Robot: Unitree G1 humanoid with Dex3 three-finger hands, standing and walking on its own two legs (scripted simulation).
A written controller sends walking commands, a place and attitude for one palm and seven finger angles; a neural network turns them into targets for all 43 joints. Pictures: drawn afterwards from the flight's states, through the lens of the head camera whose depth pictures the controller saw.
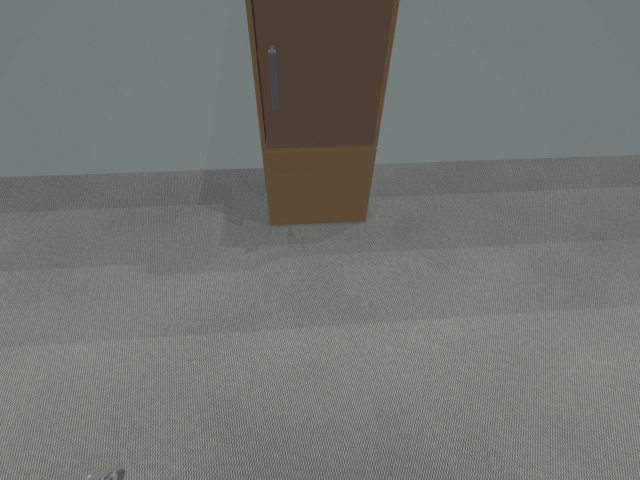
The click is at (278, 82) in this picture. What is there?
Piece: cupboard door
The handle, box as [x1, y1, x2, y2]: [268, 45, 279, 109]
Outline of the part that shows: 270,45 270,48 268,49 272,109 279,109 275,49 273,48 273,45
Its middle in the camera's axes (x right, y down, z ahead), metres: -0.14 -0.49 +1.17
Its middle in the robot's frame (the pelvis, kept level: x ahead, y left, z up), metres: +1.19 +0.21 -0.07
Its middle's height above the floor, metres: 0.70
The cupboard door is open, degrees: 0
